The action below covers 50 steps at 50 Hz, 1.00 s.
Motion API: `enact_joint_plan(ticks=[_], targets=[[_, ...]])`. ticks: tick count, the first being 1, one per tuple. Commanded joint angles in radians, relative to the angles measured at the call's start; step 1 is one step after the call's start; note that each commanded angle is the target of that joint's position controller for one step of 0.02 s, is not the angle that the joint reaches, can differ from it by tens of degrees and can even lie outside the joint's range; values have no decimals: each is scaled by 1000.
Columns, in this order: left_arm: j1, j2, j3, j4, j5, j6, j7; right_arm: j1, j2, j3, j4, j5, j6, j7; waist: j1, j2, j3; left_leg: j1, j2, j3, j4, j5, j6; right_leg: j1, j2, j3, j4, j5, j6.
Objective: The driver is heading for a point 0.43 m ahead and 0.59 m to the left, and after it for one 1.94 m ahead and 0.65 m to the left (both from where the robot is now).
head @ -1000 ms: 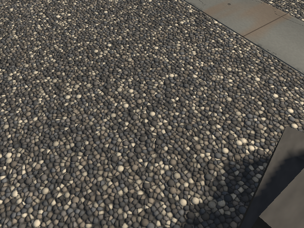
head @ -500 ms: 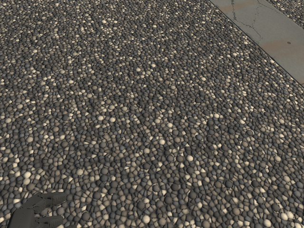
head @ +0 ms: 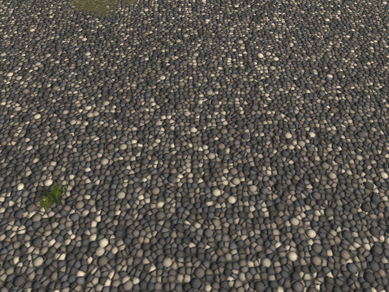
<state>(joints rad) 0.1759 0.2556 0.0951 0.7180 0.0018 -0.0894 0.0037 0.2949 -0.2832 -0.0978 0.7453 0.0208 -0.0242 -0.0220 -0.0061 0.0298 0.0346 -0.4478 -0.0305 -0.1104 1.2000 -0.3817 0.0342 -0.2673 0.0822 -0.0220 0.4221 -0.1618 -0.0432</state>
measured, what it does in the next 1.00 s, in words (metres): walks ahead, turning left: left foot, then right foot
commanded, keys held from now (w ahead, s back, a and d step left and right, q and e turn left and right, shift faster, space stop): w+q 0.32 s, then q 0.38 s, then no key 0.30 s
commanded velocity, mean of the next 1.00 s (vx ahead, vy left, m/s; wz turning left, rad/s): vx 0.27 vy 0.00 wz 0.52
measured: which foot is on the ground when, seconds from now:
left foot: up 0.00-0.32, down 0.34-0.86, up 0.88-1.00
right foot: down 0.00-0.36, up 0.38-0.84, down 0.86-1.00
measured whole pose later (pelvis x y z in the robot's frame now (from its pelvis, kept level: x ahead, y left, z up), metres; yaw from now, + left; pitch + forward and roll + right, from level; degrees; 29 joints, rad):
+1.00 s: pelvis +0.38 +0.12 +0.00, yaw +31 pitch +1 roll +0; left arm 0.11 0.26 0.02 0.73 0.01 -0.03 0.00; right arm 0.19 -0.32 -0.05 0.71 0.00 0.05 -0.04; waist 0.01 0.02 0.05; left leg -0.38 -0.10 -0.15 1.00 -0.57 -0.07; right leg -0.34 0.02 0.03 0.49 -0.17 -0.02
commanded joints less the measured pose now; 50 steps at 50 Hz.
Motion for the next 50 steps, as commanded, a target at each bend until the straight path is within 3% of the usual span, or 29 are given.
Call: enact_joint_plan(ticks=[1, 4, 9, 13, 15, 16, 17, 18, 19, 20, 21, 22, 23, 24, 26, 31, 35, 38, 41, 42, 43, 44, 45, 46, 48, 50], targets=[[-17, 72, 7, -34, 4, -23, -2, -1, -52, -9, -92, 1, -6, 7, 3, -84, -7, -208, 126, -21, -27, 75, -14, 115, -306, 307, -265, -27, -156], [27, 123, 19, 10, -1, -29, -4, -77, -47, 3, -135, -4, -2, 10, 25, -65, -3, -265, 148, -19, -157, 168, -30, 149, -325, 214, -291, 115, -183], [71, 174, 22, 52, -12, -13, -3, -208, -51, 20, -178, 0, -11, 39, 73, -62, 5, -186, 133, 48, -434, 397, -26, 171, -295, 16, -287, 219, -136], [136, 211, 27, 90, -30, 2, -5, -298, -70, 20, -230, 6, -4, 58, 92, -81, 34, -164, 113, 90, -546, 334, 6, 260, -338, -38, -259, 213, -105], [136, 238, 31, 93, -39, 16, -7, -289, -94, 10, -243, -1, 0, 67, 64, -96, 14, -101, 73, 136, -584, 221, 39, 312, -353, -72, -170, 416, -87], [132, 252, 34, 92, -42, 24, -4, -227, -114, -3, -235, -3, 2, 68, 21, -107, -32, 7, 33, 174, -603, 178, 61, 313, -346, -108, -56, 599, -71], [118, 245, 29, 83, -41, 32, 3, -68, -162, -31, -192, -5, 3, 65, -67, -89, -109, 231, -14, 187, -669, 239, 95, 244, -307, -157, 164, 721, -35], [124, 212, 11, 52, -12, 32, 11, 116, -252, -66, -149, -4, 8, 50, -136, 17, -225, 558, 83, 1, -673, 423, 156, 3, -251, -171, 488, 481, 21], [206, 84, -38, -14, 29, 12, -5, 71, -366, -74, -172, -7, 0, 46, -19, 288, -365, 844, 367, -553, -752, 458, 357, -406, -58, -91, 842, -444, 86], [138, 175, -22, 6, 4, -10, -14, 80, -262, -44, -206, -15, -9, 45, -95, 124, -454, 841, 392, -613, -800, 530, 368, -458, -81, 103, 943, -487, 70], [50, 203, -15, -23, -27, -14, -16, 36, -215, -25, -195, -22, -18, 49, -93, 77, -325, 741, 352, -434, -792, 699, 331, -503, -114, 98, 934, -401, 57], [39, 183, -21, -20, -18, -12, -6, -5, -189, -19, -185, -8, -22, 47, -55, 2, -229, 612, 295, -317, -791, 764, 286, -487, -150, 88, 854, -326, 59], [37, 182, -19, -10, 1, -5, 5, -60, -175, -17, -187, -3, -19, 41, -23, -18, -169, 488, 260, -256, -808, 778, 255, -445, -177, 88, 781, -274, 70], [43, 191, -15, -14, 3, 8, 9, -96, -165, -10, -199, -13, -15, 36, 11, 9, -151, 391, 236, -227, -839, 795, 246, -372, -185, 95, 753, -240, 77], [66, 176, -18, -9, 7, 35, 15, -132, -176, -13, -198, -26, -15, 31, 43, 20, -146, 285, 217, -198, -860, 876, 256, -308, -164, 81, 705, -200, 105], [-28, 139, -32, -37, 14, 59, 21, -99, -188, -16, -152, -6, 7, 1, 25, 43, -150, 239, 152, -158, -834, 832, 209, -295, -110, 88, 484, -37, 139], [-134, 141, -34, -66, 4, 60, 8, -63, -199, -18, -131, -7, 31, -15, -15, 67, -144, 273, 147, -229, -799, 711, 164, -279, -75, 112, 329, 34, 134], [-153, 147, -34, -69, 4, 52, -3, -51, -176, -6, -118, -12, 40, -18, -29, 84, -137, 321, 167, -274, -745, 693, 164, -262, -72, 115, 255, -7, 116], [-118, 151, -28, -62, 5, 37, -12, -72, -151, 10, -112, -10, 43, -19, 1, 112, -124, 320, 148, -315, -688, 649, 142, -134, -65, 96, 100, 13, 70], [-92, 151, -27, -56, 12, 29, -12, -81, -139, 16, -111, -9, 40, -18, 26, 98, -120, 289, 113, -305, -660, 592, 110, -31, -85, 97, -17, 188, 40], [-73, 203, -20, -64, 31, 24, -4, -46, -105, 27, -116, -30, 32, -15, 9, 6, -174, 227, 50, -247, -565, 438, 64, 126, -222, 207, -8, 516, -14], [-67, 238, -16, -69, 52, 34, 1, 71, -95, 30, -94, -32, 24, -16, -42, -195, -208, 76, -78, -139, -405, -47, -4, 277, -392, 383, 33, 880, -182], [-7, 160, -31, -40, 33, 43, 0, 62, -144, 24, -95, -33, 28, -18, -8, -266, -243, 10, -74, -105, -280, -322, -63, 283, -503, 546, -6, 811, -300], [-6, 144, -38, -37, 13, 44, -5, 22, -195, 7, -89, -23, 37, -19, 14, -193, -203, -22, -51, -99, -166, -319, -94, 260, -473, 530, -20, 677, -294], [-41, 156, -35, -36, 3, 52, -4, -29, -178, 0, -74, -15, 67, -28, 13, -124, -138, -62, -34, -82, -79, -232, -126, 198, -388, 417, -34, 474, -219], [-101, 146, -40, -36, 5, 64, -3, -25, -127, 12, -63, -11, 83, -28, -17, -146, -102, 20, -4, -44, -192, -163, -137, 93, -313, 312, -76, 329, -170]])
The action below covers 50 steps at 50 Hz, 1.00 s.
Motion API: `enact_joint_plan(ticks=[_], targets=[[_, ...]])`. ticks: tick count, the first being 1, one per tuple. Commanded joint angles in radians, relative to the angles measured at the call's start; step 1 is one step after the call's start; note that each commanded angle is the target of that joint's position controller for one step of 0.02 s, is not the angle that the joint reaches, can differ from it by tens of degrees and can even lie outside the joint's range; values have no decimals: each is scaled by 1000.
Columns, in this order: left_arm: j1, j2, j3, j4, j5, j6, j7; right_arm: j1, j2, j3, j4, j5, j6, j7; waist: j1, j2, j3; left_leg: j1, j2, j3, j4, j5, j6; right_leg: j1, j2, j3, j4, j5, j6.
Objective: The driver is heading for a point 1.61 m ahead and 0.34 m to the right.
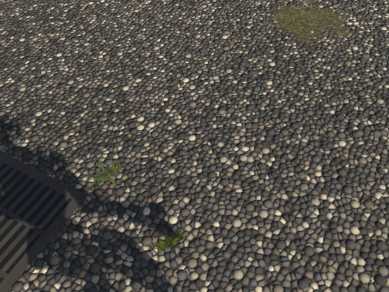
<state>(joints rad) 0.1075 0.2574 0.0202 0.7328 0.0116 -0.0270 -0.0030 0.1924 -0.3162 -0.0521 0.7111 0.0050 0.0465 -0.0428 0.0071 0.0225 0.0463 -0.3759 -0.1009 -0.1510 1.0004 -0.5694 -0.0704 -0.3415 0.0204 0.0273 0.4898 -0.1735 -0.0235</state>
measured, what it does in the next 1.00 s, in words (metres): steps on the spot: left foot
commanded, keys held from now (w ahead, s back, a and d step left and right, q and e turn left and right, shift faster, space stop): no key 1.00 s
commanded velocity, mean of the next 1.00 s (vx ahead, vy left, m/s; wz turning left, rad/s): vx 0.01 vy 0.00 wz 0.04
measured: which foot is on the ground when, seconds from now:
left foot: up 0.00-0.14, down 0.16-1.00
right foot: down 0.00-1.00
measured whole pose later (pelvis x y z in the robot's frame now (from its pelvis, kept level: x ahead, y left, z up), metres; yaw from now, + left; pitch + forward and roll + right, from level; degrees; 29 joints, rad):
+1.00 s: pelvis +0.03 +0.03 +0.00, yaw -1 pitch -2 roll +0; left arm 0.19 0.25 0.02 1.03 0.00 0.02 0.04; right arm 0.25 -0.23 -0.01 1.04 0.00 -0.01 -0.03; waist 0.01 -0.01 0.04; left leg -0.13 -0.02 -0.06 0.49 -0.33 0.00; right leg -0.23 -0.02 0.06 0.51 -0.24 0.04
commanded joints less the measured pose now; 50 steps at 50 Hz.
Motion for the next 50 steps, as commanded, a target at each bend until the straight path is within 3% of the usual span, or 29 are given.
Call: enact_joint_plan(ticks=[1, 3, 5, 7, 8, 9, 10, 11, 12, 14, 18, 32, 50], targets=[[-49, 136, 34, -47, -2, 8, 3, 79, -61, -23, -22, 5, 11, -5, -36, -166, -110, -6, 73, 40, -92, 51, -36, 143, -212, 212, -151, 313, -170], [-28, 136, 36, -33, -3, 17, 4, 51, -25, -8, -13, 1, 2, -1, -7, -203, -128, 75, 83, 79, -273, 107, -34, 155, -187, 176, -144, 313, -166], [0, 154, 40, -17, -10, 22, 5, 53, -39, -13, 4, 3, -4, 5, -2, -206, -150, 148, 84, 94, -432, 239, -17, 173, -195, 186, -126, 262, -171], [12, 145, 32, -6, -18, 21, 4, 64, -51, -16, 25, -3, -7, 11, -16, -185, -138, 255, 78, 109, -625, 403, 23, 122, -178, 179, -119, 140, -134], [40, 136, 26, 4, -12, 12, 0, 44, -82, -19, 14, -16, -8, 11, -6, -150, -139, 320, 122, 57, -625, 468, 50, 62, -168, 174, -121, 53, -85], [51, 125, 19, 0, 8, 0, -10, 35, -136, -27, 4, -25, -7, 6, 18, -53, -139, 345, 202, -14, -587, 558, 93, 12, -127, 127, -84, -34, -37], [57, 90, 13, 3, 11, -5, -14, 20, -125, -28, 32, -24, -8, 12, 44, 85, -128, 222, 197, -16, -588, 384, 133, 77, -51, 27, -71, -112, 12], [23, 106, 14, 12, 16, -5, -13, -1, -69, -14, 23, -26, -15, 19, 20, 66, -90, 158, 177, -11, -617, 277, 132, 114, -41, 15, -43, -88, 41], [11, 110, 17, 16, 12, -2, -11, 0, -51, -7, 34, -31, -21, 20, 17, 55, -65, 129, 168, -7, -627, 246, 117, 118, -41, 14, -37, -64, 42], [30, 116, 19, 32, 6, 7, -1, 5, -64, -7, 47, -26, -38, 19, 17, 42, -26, 116, 154, 3, -615, 312, 97, 110, -44, 19, -31, -9, 35], [51, 111, 19, 62, 1, 10, 9, 40, -57, -1, 83, -17, -52, 15, 13, 29, -29, 127, 146, 12, -592, 392, 93, 128, -47, 21, -22, 52, 35], [67, 119, 26, 169, -8, 31, 36, 57, -36, 12, 199, -9, -61, 15, 9, -14, -40, 163, 121, 44, -587, 508, 93, 180, -49, 21, -21, 135, 47], [97, 99, 21, 269, -11, 37, 46, 97, -17, 28, 314, -8, -59, 9, 4, -17, -9, 148, 102, 75, -609, 440, 84, 173, -40, 14, -37, 105, 41]])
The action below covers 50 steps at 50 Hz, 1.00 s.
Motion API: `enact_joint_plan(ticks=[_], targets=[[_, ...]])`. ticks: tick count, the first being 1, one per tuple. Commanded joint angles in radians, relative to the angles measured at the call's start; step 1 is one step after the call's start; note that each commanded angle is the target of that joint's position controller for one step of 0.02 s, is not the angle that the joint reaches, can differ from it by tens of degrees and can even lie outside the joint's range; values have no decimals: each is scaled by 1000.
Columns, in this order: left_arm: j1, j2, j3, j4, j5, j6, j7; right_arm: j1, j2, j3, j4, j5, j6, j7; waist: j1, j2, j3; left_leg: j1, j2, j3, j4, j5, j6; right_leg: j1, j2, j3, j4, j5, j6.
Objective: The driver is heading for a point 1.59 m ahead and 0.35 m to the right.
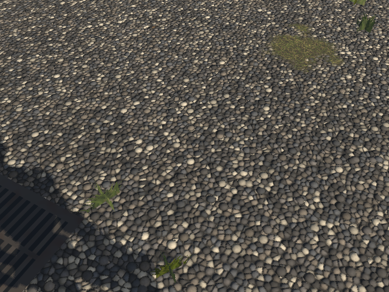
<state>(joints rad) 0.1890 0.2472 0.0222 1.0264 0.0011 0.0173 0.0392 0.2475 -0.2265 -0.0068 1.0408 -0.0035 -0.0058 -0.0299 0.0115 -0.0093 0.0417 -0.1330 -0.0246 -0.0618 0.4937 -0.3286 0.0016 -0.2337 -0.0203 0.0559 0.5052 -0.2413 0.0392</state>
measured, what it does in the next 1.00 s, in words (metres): walks ahead: left foot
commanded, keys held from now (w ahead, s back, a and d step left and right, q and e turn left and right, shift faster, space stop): no key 0.12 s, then w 0.88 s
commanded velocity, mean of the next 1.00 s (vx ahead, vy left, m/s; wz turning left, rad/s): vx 0.32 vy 0.00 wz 0.00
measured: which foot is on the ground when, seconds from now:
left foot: down 0.00-0.36, up 0.38-0.80, down 0.82-1.00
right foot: down 0.00-0.84, up 0.86-1.00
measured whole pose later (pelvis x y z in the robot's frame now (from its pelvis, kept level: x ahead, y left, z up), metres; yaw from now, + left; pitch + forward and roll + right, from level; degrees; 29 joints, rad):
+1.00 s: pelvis +0.34 +0.02 +0.01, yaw -1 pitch +0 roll +1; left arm 0.27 0.27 0.04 0.94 -0.02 -0.10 0.01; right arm 0.21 -0.24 -0.05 0.96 0.00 -0.10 0.04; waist -0.01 -0.04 0.04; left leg -0.24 -0.07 0.06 0.37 -0.14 0.08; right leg -0.50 -0.09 0.04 1.17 -0.30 -0.05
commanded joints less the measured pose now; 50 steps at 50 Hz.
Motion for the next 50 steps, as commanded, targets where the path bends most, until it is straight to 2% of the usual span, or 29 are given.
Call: enact_joint_plan(ticks=[1, 6, 7, 9, 12, 14, 15, 17, 18, 19, 20, 21, 22, 24, 25, 27, 30, 34, 37, 39, 40, 41, 42, 43, 44, 45, 46, 47, 50], targets=[[17, 107, 18, -20, 0, -8, 4, 45, -105, -16, -11, 0, -7, -4, -1, 14, -3, -96, 25, -12, -103, 194, 12, 65, 1, -15, -53, 170, -22], [30, 97, 15, -2, -1, -8, 5, 62, -96, -12, 7, 0, -6, -5, -3, 11, 4, -103, 22, -6, -106, 173, 9, 58, 3, -15, -56, 157, -24], [48, 84, 11, 11, 0, -7, 5, 81, -86, -10, 18, 1, -5, -6, -4, 18, -17, -96, 16, 0, -118, 69, 13, 67, 17, -31, -53, 59, -25], [44, 88, 14, 14, -8, -7, 7, 84, -124, -22, 14, 13, -1, -11, -14, 55, 34, -142, 25, -37, -146, -285, 57, -9, 67, -76, 9, -253, -38], [-7, 48, 5, -19, -13, -47, -6, 129, -192, -47, 3, 26, -21, -9, -45, 177, 128, -155, 204, -291, -288, -540, 170, -174, 72, -113, 196, -239, -49], [3, 37, 2, -27, -24, -81, -25, 99, -192, -54, -10, 31, -38, -5, -25, 199, 165, -187, 295, -404, -320, -485, 225, -185, 12, -73, 261, -186, -80], [38, 34, 3, -20, -30, -95, -33, 60, -175, -51, -24, 34, -42, -1, 6, 190, 169, -198, 279, -363, -293, -419, 208, -137, 4, -76, 179, -197, -100], [204, 55, 18, 45, -28, -107, -40, -15, -144, -42, -57, 36, -44, 5, 82, 108, 125, -295, 156, -187, -130, -223, 133, 138, 24, -60, -37, -111, -110], [327, 132, 42, 75, -21, -111, -41, -34, -89, -27, -77, 28, -55, 8, 114, -90, 63, -398, 38, -24, 163, -72, 71, 284, -111, 187, -160, -170, -155], [450, 251, 66, 93, -19, -119, -55, -29, -63, -23, -118, 28, -74, 2, 132, -326, -7, -554, -53, 51, 454, -193, 27, 396, -326, 619, -332, -281, -290], [379, 183, 41, 77, -4, -131, -58, -29, -101, -32, -122, 46, -89, 5, 80, -207, 32, -625, -3, -42, 640, -221, 40, 350, -381, 718, -361, -320, -321], [297, 129, 28, 47, -7, -139, -59, -26, -104, -33, -116, 54, -99, 16, 47, -126, 95, -668, 48, -56, 707, -135, 62, 307, -355, 595, -346, -262, -295], [253, 110, 21, 26, -8, -142, -63, -19, -97, -35, -105, 48, -107, 23, 31, -85, 92, -669, 84, -40, 698, -40, 78, 296, -301, 468, -348, -195, -261], [247, 66, 6, 18, -7, -133, -64, -62, -130, -55, -113, 31, -112, 30, 30, -72, 82, -649, 125, 1, 608, 82, 77, 301, -225, 271, -356, 54, -207], [279, 52, 1, 26, -3, -125, -60, -69, -117, -56, -116, 29, -110, 36, 34, -92, 62, -627, 127, 24, 574, 109, 67, 310, -200, 208, -354, 159, -198], [325, 66, 0, 32, 0, -112, -47, -112, -75, -49, -133, 26, -101, 45, 43, -83, 47, -630, 122, 61, 499, 146, 38, 318, -184, 140, -356, 290, -208], [318, 108, 7, 13, 3, -99, -27, -260, -37, -30, -198, 25, -97, 49, 61, -66, 80, -587, 101, 90, 278, 241, 4, 232, -173, 84, -394, 289, -216], [353, 132, 19, 18, -11, -100, -19, -367, -58, -23, -245, 33, -96, 63, 69, -90, 117, -478, 70, 106, 108, 341, 9, 185, -193, 49, -430, 262, -219], [336, 140, 31, 17, -19, -94, -17, -369, -96, -33, -266, 34, -102, 74, 26, -88, 101, -435, 62, 87, 45, 320, 52, 281, -234, 29, -373, 409, -195], [305, 162, 40, 3, -11, -82, -18, -246, -149, -61, -240, 33, -104, 72, -54, -116, -6, -247, 10, 118, 52, 272, 89, 318, -228, -4, -202, 764, -169], [292, 152, 37, -7, -3, -73, -19, -82, -186, -85, -189, 36, -100, 65, -133, -113, -106, -44, -17, 134, 48, 266, 117, 277, -188, -35, -13, 862, -145], [286, 132, 25, -31, 10, -71, -21, 100, -238, -105, -146, 31, -94, 54, -203, -63, -227, 251, 108, -11, 65, 209, 169, 77, -147, -51, 262, 663, -117], [411, -21, -14, -46, 6, -91, -33, 212, -322, -123, -118, 9, -88, 54, -136, 217, -397, 571, 379, -527, -59, -75, 339, -291, 53, -64, 675, 36, -48], [366, 28, -5, -37, -17, -122, -38, 174, -238, -96, -118, 16, -90, 59, -146, 225, -393, 534, 405, -745, -231, -158, 341, -406, 68, 78, 841, -291, -65], [268, 103, 18, -78, -48, -143, -42, 66, -188, -80, -130, 21, -97, 60, -115, 192, -207, 383, 376, -596, -247, -126, 289, -496, 10, 70, 886, -240, -88], [198, 123, 22, -96, -53, -152, -37, -24, -152, -68, -152, 17, -103, 61, -82, 95, -125, 220, 340, -443, -265, -5, 259, -462, -49, 49, 846, -145, -100], [169, 117, 29, -99, -42, -150, -29, -79, -127, -61, -158, 6, -109, 68, -46, 48, -73, 83, 301, -330, -289, 116, 240, -413, -87, 32, 779, -80, -98], [186, 108, 37, -94, -30, -136, -24, -104, -97, -52, -156, -4, -116, 71, -7, 63, -65, 2, 257, -242, -315, 176, 221, -343, -119, 38, 729, -42, -99], [197, 62, 37, -99, -20, -101, -22, -71, -103, -51, -124, 1, -121, 70, 25, 79, -26, -109, 227, -141, -380, 236, 242, -302, -139, 16, 636, -14, -80]])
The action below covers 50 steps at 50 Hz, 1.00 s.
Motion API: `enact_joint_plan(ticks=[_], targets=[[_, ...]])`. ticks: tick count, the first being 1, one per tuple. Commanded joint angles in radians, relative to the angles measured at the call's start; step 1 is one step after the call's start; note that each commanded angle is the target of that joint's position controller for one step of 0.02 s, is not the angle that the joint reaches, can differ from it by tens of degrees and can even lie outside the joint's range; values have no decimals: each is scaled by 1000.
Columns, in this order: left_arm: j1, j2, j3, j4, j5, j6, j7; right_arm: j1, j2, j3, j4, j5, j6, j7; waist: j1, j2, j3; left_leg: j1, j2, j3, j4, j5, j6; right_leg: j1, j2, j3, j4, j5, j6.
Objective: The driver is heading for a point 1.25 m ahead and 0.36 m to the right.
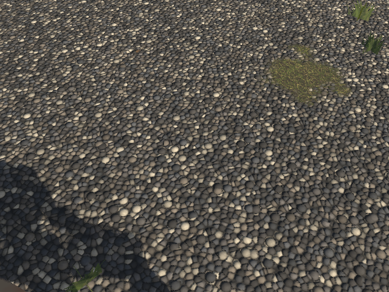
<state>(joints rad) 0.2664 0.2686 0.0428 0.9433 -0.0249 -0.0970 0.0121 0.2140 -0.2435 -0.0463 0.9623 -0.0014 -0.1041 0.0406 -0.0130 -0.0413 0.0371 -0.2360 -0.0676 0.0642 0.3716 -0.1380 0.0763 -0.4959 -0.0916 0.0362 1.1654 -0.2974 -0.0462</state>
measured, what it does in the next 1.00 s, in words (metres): walks ahead: right foot, then left foot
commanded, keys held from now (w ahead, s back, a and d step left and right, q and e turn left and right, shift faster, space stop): w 0.70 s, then w+e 0.30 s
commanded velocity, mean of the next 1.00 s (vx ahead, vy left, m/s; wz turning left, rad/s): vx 0.50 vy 0.00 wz -0.08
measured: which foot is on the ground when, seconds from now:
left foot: down 0.00-0.38, up 0.40-0.88, down 0.90-1.00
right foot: up 0.00-0.34, down 0.36-0.92, up 0.94-1.00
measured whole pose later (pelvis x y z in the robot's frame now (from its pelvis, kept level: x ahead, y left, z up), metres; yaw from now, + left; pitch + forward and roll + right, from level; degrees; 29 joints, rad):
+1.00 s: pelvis +0.58 -0.01 -0.01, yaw -6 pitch +2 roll +0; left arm 0.37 0.26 0.06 0.97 -0.04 -0.07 0.01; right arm 0.08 -0.24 -0.06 0.87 0.00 -0.11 0.02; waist 0.03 -0.03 0.03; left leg -0.40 0.01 0.06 0.52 -0.15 0.03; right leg -0.32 -0.01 0.06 1.11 -0.44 -0.03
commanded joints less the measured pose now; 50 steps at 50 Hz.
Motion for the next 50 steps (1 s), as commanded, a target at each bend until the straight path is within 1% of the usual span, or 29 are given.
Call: enact_joint_plan(ticks=[1, 4, 7, 12, 15, 16, 17, 18, 19, 20, 21, 22, 23, 24, 26, 27, 29, 31, 35, 39, 42, 43, 44, 45, 46, 47, 48, 49, 50], targets=[[79, 47, 20, -34, 10, 17, 7, -21, -106, -15, -36, -2, -23, -8, 48, 104, -2, -14, 269, -249, -276, 51, 174, -74, -73, 30, -68, 79, 17], [-65, 56, 24, -87, 20, 15, 5, 41, -137, -21, -18, 0, -16, -32, 14, 79, 32, 35, 266, -217, -296, 83, 169, -182, -76, 21, -259, 244, 45], [-185, 34, 15, -120, 18, 4, -7, 97, -152, -21, -5, 8, -8, -44, -24, 80, 38, 62, 235, -152, -293, 117, 136, -145, -37, -17, -469, 395, 47], [-332, 37, 4, -175, 5, -3, -35, 206, -163, -25, 39, 20, 13, -49, -69, 75, 62, 229, 289, -148, -235, 138, 126, -169, -4, -26, -615, 375, 32], [-325, 68, 12, -194, 3, -12, -51, 206, -179, -35, 45, 20, 32, -53, -36, 97, 38, 329, 331, -158, -151, 272, 101, -127, 17, -33, -660, 260, -6], [-274, 90, 22, -185, 3, -14, -52, 186, -189, -38, 39, 19, 38, -53, -2, 116, 3, 335, 325, -148, -88, 421, 89, -37, 44, -55, -668, 226, -22], [-152, 122, 41, -150, 4, -15, -49, 163, -185, -36, 32, 16, 44, -52, 67, 118, -72, 313, 288, -114, 56, 582, 69, 134, 79, -86, -687, 229, -48], [35, 178, 66, -97, 8, -14, -41, 161, -156, -23, 16, 5, 46, -52, 140, 96, -202, 189, 232, -74, 283, 547, 38, 416, 39, -44, -655, 255, -90], [181, 277, 92, -67, 29, -8, -36, 268, -52, 9, -1, 1, 30, -43, 126, -99, -371, -218, 93, -13, 684, 196, -36, 847, -221, 363, -667, 142, -235], [209, 228, 76, -55, 19, -2, -39, 276, -36, 19, 16, 8, 5, -37, 130, -203, -449, -401, 3, -128, 886, -413, -48, 939, -316, 693, -836, 36, -291], [137, 167, 54, -64, 14, -4, -38, 189, -141, -9, -8, 37, -15, -32, 125, -142, -314, -498, 69, -189, 972, -394, -24, 833, -284, 597, -863, -16, -241], [42, 135, 43, -89, 17, -4, -36, 108, -159, -13, -34, 50, -24, -33, 99, -84, -195, -510, 125, -156, 953, -306, -11, 677, -250, 450, -885, 45, -209], [-26, 108, 34, -97, 25, -7, -39, 67, -148, -16, -39, 39, -23, -39, 69, -17, -112, -475, 166, -135, 884, -226, -12, 525, -209, 341, -926, 137, -194], [-62, 80, 26, -101, 33, -13, -42, 72, -138, -23, -37, 27, -12, -45, 33, -24, -81, -411, 200, -140, 820, -174, -14, 430, -173, 264, -956, 199, -176], [-64, 70, 25, -88, 32, -17, -48, 108, -85, -20, -24, 20, 15, -47, -1, -33, -61, -337, 213, -133, 763, -133, -26, 341, -138, 189, -1009, 251, -178], [-48, 82, 28, -77, 30, -20, -46, 105, -74, -19, -27, 18, 24, -49, -8, -29, -48, -344, 217, -126, 734, -114, -35, 322, -135, 160, -1025, 287, -186], [-13, 111, 36, -59, 30, -21, -35, 39, -82, -23, -54, 10, 30, -52, -2, -13, -18, -413, 223, -122, 639, -32, -55, 331, -134, 123, -1049, 340, -195], [20, 117, 37, -44, 28, -14, -23, -37, -79, -24, -80, 4, 27, -49, 15, -9, -3, -455, 220, -116, 515, 78, -69, 355, -121, 85, -1058, 359, -183], [80, 130, 38, -17, 17, -6, -9, -183, -55, -12, -121, 11, 17, -35, 59, -14, 25, -396, 176, -71, 275, 249, -72, 362, -86, 13, -1072, 321, -150], [159, 134, 43, 22, 4, 13, -4, -296, -68, -9, -169, 18, 4, -18, 83, -11, 59, -414, 150, -92, 161, 209, -65, 474, -133, 65, -1013, 322, -151], [142, 155, 56, 19, 0, 27, 5, -265, -111, -22, -174, 20, -13, -7, 40, -32, 30, -320, 129, -100, 108, 122, -45, 526, -167, 114, -931, 385, -129], [121, 161, 58, 13, 1, 32, 6, -206, -131, -33, -161, 20, -18, -8, 2, -44, -4, -221, 108, -81, 95, 90, -33, 518, -157, 113, -868, 481, -117], [108, 143, 51, 5, 6, 35, 5, -71, -169, -55, -121, 18, -20, -15, -63, -34, -88, -28, 90, -62, 81, 83, -9, 480, -104, 84, -722, 577, -91], [100, 99, 34, -22, 19, 35, 3, 112, -232, -76, -84, 2, -22, -26, -133, 20, -239, 273, 211, -175, 133, 83, 45, 316, -37, 40, -454, 440, -56], [224, -31, -1, -40, 17, 19, -1, 216, -330, -100, -63, -9, -11, -30, -92, 273, -394, 656, 469, -588, 74, -42, 190, -82, 128, -39, -73, -22, 23], [216, 29, 10, -26, -6, 3, -3, 215, -238, -75, -63, -2, -8, -28, -105, 303, -437, 649, 499, -774, -44, -164, 212, -196, 119, 87, 94, -291, 22], [131, 116, 35, -51, -28, -3, -1, 130, -173, -55, -80, 3, -10, -31, -96, 231, -274, 519, 465, -622, -63, -187, 158, -269, 64, 96, 145, -233, 9], [76, 117, 38, -64, -27, -1, 4, 56, -137, -44, -94, 2, -11, -33, -72, 169, -185, 379, 430, -488, -86, -143, 123, -256, 12, 70, 125, -144, 3], [48, 105, 44, -69, -17, 6, 9, -1, -106, -35, -94, -1, -12, -30, -45, 136, -113, 247, 392, -390, -128, -82, 105, -216, -18, 63, 72, -80, 4]])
